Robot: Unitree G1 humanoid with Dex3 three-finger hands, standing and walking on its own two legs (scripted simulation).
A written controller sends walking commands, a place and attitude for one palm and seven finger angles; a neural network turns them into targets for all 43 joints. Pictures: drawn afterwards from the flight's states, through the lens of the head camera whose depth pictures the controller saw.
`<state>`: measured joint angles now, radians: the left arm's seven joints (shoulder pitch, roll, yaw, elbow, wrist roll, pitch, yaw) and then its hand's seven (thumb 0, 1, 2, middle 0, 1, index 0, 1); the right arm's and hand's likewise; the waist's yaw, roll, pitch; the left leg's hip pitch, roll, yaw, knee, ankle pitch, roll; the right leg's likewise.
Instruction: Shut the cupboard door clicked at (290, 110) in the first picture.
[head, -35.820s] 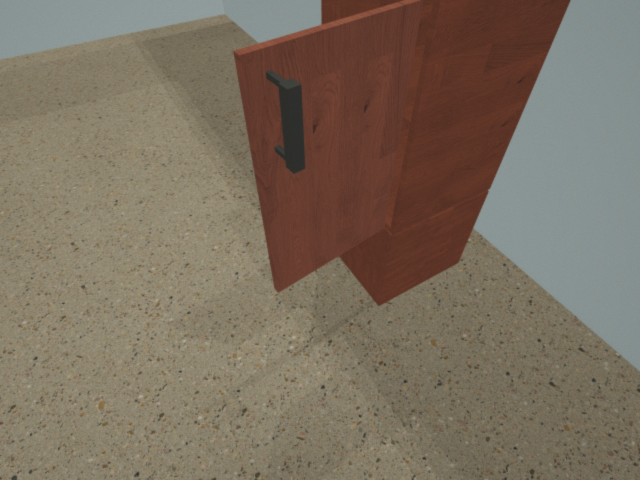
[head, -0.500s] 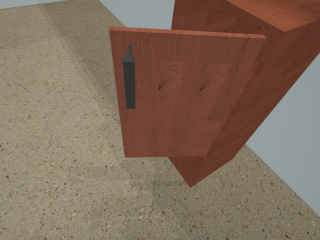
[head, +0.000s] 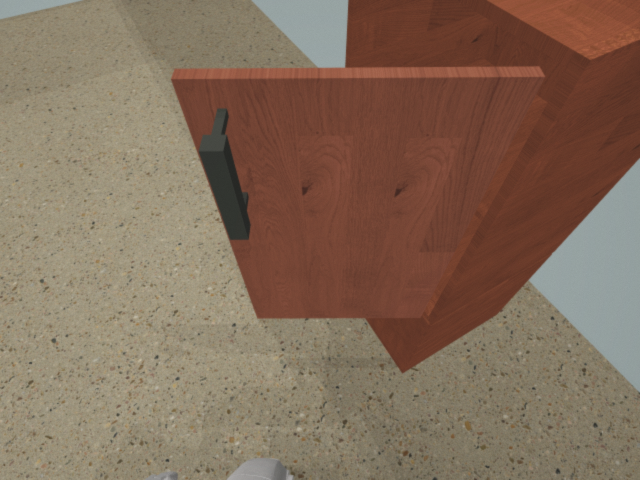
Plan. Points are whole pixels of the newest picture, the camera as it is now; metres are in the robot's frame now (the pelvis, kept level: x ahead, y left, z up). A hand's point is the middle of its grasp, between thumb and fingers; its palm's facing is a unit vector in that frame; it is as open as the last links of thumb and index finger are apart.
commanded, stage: come to a stop and stand still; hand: left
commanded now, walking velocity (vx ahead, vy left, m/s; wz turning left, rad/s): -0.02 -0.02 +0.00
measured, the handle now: (231, 178) +0.41 +0.14 +0.14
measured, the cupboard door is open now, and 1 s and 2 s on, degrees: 60 60 60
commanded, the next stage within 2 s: none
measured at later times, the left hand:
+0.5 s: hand out of the picture -0.01 +0.27 -0.17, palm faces +0.01 -0.96 -0.27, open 7.4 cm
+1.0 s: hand out of the picture -0.03 +0.27 -0.17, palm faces -0.01 -0.98 -0.20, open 7.4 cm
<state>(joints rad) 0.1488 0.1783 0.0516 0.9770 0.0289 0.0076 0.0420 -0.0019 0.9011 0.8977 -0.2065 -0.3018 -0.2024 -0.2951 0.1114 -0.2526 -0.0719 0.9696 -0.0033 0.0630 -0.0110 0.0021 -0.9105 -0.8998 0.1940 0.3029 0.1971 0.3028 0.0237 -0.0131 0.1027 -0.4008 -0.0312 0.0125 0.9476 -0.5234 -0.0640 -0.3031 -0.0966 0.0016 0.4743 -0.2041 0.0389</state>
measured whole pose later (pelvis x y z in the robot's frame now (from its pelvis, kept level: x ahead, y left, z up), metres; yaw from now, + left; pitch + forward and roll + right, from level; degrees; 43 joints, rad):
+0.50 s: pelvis -0.04 +0.08 -0.01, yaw -1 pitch -1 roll +1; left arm 0.33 0.16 0.00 0.93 0.02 0.03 0.04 0.00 0.90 0.90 -0.20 -0.30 -0.20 -0.29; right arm 0.28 -0.18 -0.04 0.89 -0.01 0.02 -0.01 -0.02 -0.94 -0.90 0.20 0.30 0.20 0.30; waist -0.01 0.04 0.01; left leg -0.26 -0.07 0.14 0.55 -0.27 0.08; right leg -0.31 -0.02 -0.03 0.62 -0.29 -0.02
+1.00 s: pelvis -0.03 +0.10 +0.00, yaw -2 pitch -1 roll +0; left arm 0.32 0.14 -0.01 1.06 0.01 0.02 0.04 0.00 0.91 0.90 -0.20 -0.30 -0.20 -0.29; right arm 0.33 -0.14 0.00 1.06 -0.01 -0.02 -0.03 0.00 -0.91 -0.90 0.20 0.30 0.20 0.30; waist -0.01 0.01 0.00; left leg -0.17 -0.10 0.15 0.35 -0.19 0.12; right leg -0.24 -0.03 -0.01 0.46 -0.21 0.00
